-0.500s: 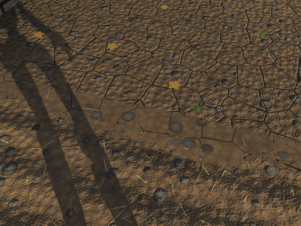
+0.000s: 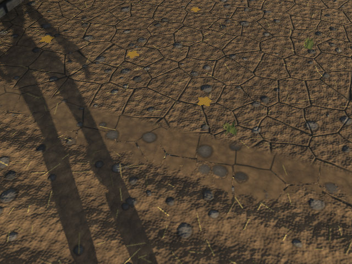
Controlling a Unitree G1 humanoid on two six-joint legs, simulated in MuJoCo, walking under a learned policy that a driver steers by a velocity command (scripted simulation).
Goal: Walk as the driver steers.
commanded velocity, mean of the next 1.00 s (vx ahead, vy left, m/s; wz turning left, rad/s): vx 0.26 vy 0.00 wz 0.00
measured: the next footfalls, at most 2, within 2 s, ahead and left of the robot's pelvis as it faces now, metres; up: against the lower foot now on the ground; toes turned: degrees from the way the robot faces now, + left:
left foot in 0.58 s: +0.13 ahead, +0.15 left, +0.00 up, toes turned +1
right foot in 1.08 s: +0.50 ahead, -0.08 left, +0.00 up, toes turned -2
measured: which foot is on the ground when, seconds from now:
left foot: down 0.00-0.32, up 0.34-0.56, down 0.58-1.00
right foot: down 0.00-0.58, up 0.60-1.00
